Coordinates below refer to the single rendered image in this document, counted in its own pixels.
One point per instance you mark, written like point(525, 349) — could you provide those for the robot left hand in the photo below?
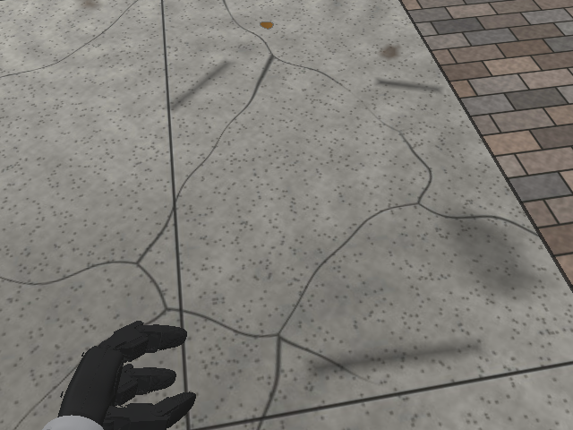
point(102, 381)

